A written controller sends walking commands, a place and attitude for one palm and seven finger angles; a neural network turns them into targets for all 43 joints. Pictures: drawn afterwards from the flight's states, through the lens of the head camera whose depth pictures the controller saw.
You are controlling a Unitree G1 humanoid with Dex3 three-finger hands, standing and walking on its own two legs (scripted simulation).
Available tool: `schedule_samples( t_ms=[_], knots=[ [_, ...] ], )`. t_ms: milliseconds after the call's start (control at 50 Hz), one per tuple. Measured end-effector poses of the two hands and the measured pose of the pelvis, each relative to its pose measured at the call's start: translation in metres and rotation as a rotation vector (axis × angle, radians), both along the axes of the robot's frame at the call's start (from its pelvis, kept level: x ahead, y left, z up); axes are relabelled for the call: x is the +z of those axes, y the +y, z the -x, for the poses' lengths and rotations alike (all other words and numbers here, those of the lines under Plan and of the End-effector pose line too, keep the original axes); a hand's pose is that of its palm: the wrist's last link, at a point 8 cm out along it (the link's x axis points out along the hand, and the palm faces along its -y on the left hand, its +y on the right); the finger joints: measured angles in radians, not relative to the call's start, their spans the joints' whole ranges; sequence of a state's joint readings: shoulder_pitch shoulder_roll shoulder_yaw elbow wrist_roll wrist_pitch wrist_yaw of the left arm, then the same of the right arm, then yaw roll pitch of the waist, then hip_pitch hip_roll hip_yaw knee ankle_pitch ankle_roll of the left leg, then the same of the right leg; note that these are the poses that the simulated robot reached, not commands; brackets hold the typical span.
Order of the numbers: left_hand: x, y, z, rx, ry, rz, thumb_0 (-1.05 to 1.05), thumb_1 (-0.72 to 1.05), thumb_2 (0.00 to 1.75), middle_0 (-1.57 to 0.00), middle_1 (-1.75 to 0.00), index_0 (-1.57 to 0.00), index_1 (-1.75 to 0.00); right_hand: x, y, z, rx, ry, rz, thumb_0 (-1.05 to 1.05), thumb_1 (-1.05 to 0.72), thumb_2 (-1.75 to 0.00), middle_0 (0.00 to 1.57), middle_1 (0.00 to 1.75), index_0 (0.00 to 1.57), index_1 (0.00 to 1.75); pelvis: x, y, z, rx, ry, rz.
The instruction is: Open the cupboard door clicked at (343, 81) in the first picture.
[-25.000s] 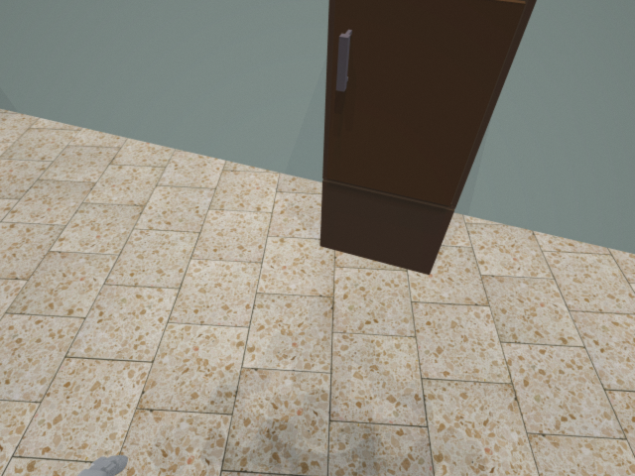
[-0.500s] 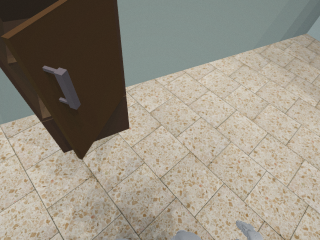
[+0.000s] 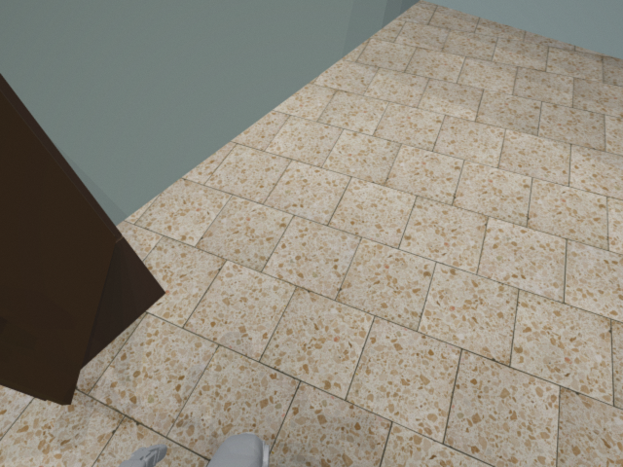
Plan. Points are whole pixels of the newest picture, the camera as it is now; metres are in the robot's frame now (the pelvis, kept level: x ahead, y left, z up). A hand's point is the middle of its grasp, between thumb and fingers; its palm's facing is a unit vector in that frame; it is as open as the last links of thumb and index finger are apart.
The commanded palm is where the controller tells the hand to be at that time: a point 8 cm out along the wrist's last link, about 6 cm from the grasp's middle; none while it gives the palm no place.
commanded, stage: walk to a spot facing it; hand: left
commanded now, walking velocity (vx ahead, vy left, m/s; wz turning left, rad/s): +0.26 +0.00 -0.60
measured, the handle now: out of the picture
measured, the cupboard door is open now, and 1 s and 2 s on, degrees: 43 43 43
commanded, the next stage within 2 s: turn to face it in 1.58 s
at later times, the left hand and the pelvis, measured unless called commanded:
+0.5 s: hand (226, 378) +0.26 +0.16 -0.16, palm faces -0.32 -0.93 -0.17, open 7.4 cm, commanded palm none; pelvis +0.10 +0.00 +0.00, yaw -19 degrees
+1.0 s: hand (315, 312) +0.37 +0.02 -0.16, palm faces -0.42 -0.88 -0.22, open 7.3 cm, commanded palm none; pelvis +0.28 -0.14 +0.00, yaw -30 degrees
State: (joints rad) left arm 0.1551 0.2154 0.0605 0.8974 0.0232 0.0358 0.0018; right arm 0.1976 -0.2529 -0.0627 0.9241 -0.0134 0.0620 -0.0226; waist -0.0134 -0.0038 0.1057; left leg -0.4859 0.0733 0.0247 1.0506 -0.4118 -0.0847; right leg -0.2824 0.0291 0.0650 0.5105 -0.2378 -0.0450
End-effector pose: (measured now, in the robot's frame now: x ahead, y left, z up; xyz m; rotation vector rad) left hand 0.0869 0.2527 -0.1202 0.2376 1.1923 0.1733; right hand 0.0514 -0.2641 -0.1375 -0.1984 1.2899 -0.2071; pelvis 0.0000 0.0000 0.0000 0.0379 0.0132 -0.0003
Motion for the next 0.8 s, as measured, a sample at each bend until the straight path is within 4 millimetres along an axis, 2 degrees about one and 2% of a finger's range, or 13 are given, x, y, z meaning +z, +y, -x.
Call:
schedule_samples(
  t_ms=[100,220,280,360,420,480,560,620,640,680,720,800],
  knots=[
    [-0.005,-0.002,-0.008,-0.035,0.014,0.034,0.00,0.90,0.90,-0.20,-0.30,-0.20,-0.30,0.007,0.013,-0.015,-0.031,-0.072,-0.010,0.01,-0.90,-0.90,0.20,0.30,0.20,0.30,0.001,0.008,-0.008,-0.053,0.004,0.011],
    [-0.025,0.015,-0.023,-0.055,0.036,0.078,0.01,0.90,0.90,-0.20,-0.30,-0.20,-0.30,0.009,0.034,-0.028,-0.051,-0.151,0.025,0.01,-0.90,-0.90,0.20,0.30,0.20,0.30,-0.010,0.028,-0.028,-0.114,0.026,0.054],
    [-0.024,0.019,-0.044,-0.100,0.060,0.089,0.01,0.90,0.90,-0.20,-0.30,-0.20,-0.30,0.016,0.041,-0.014,-0.092,-0.126,0.036,0.00,-0.90,-0.90,0.21,0.30,0.20,0.30,-0.005,0.030,-0.040,-0.162,0.019,0.053],
    [-0.016,0.012,-0.086,-0.165,0.045,0.098,0.01,0.90,0.90,-0.20,-0.30,-0.20,-0.29,0.023,0.045,0.015,-0.162,-0.037,0.032,0.00,-0.90,-0.90,0.21,0.30,0.20,0.30,0.004,0.025,-0.061,-0.216,0.026,0.059],
    [-0.014,-0.005,-0.123,-0.228,0.033,0.100,0.01,0.90,0.90,-0.20,-0.30,-0.20,-0.29,0.021,0.047,0.038,-0.232,0.036,0.018,0.00,-0.90,-0.90,0.21,0.30,0.20,0.30,0.005,0.017,-0.077,-0.263,0.028,0.056],
    [-0.015,-0.033,-0.165,-0.308,0.027,0.103,0.01,0.91,0.90,-0.20,-0.30,-0.19,-0.29,0.016,0.048,0.059,-0.311,0.109,-0.007,0.00,-0.90,-0.90,0.21,0.30,0.20,0.30,0.002,0.005,-0.094,-0.313,0.027,0.048],
    [-0.019,-0.086,-0.229,-0.431,0.001,0.101,0.01,0.91,0.90,-0.20,-0.30,-0.19,-0.29,0.004,0.046,0.082,-0.419,0.205,-0.054,0.00,-0.90,-0.90,0.21,0.30,0.20,0.30,-0.009,-0.020,-0.121,-0.374,0.025,0.034],
    [-0.025,-0.129,-0.275,-0.497,-0.072,0.094,0.01,0.91,0.90,-0.20,-0.30,-0.19,-0.29,-0.013,0.038,0.090,-0.478,0.274,-0.101,0.01,-0.90,-0.90,0.21,0.30,0.20,0.30,-0.025,-0.048,-0.142,-0.402,0.016,0.022],
    [-0.025,-0.140,-0.285,-0.505,-0.100,0.091,0.01,0.91,0.90,-0.20,-0.30,-0.20,-0.29,-0.018,0.033,0.087,-0.494,0.290,-0.116,0.01,-0.90,-0.90,0.21,0.30,0.20,0.30,-0.028,-0.055,-0.147,-0.416,0.010,0.020],
    [-0.022,-0.156,-0.296,-0.506,-0.117,0.086,0.00,0.91,0.90,-0.20,-0.30,-0.20,-0.29,-0.020,0.017,0.070,-0.516,0.280,-0.124,0.01,-0.90,-0.90,0.21,0.30,0.20,0.30,-0.025,-0.068,-0.156,-0.431,-0.005,0.022],
    [-0.016,-0.167,-0.299,-0.505,-0.094,0.075,0.00,0.91,0.90,-0.20,-0.30,-0.20,-0.29,-0.017,-0.004,0.039,-0.525,0.219,-0.112,0.01,-0.90,-0.90,0.20,0.30,0.20,0.30,-0.017,-0.079,-0.167,-0.446,-0.008,0.022],
    [-0.008,-0.183,-0.296,-0.510,-0.014,0.059,0.00,0.90,0.90,-0.20,-0.30,-0.20,-0.29,-0.006,-0.050,-0.035,-0.513,0.049,-0.078,0.01,-0.90,-0.90,0.20,0.30,0.20,0.30,-0.001,-0.100,-0.192,-0.477,0.004,0.009]
  ],
)
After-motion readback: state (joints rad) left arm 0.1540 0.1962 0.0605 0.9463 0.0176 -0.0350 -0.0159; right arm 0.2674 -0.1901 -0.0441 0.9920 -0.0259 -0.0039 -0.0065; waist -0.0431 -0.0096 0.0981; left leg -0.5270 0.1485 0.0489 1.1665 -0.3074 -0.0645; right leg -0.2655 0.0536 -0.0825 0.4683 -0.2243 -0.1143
